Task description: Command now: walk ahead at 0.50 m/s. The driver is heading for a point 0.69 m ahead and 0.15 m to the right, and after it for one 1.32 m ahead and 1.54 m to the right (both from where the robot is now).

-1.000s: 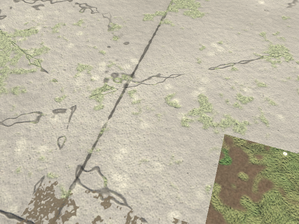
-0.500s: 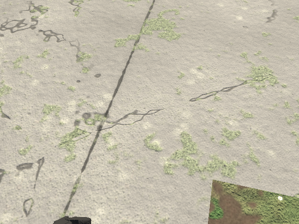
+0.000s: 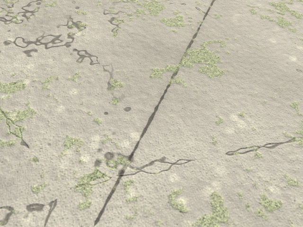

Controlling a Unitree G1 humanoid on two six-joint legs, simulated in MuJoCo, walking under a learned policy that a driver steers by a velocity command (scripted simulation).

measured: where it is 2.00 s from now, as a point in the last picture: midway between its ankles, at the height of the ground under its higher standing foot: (172, 186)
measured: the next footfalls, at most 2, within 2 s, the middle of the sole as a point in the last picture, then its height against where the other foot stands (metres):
left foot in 0.06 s outside the picture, level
right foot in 0.64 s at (184, 219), level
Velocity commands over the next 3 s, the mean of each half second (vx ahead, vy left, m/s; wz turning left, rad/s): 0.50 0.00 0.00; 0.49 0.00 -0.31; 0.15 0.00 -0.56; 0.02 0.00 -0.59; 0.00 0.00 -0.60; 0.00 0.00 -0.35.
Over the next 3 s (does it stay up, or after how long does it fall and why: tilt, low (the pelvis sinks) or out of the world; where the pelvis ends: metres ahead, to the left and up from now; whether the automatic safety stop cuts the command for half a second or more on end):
stays up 0.59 -0.01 0.01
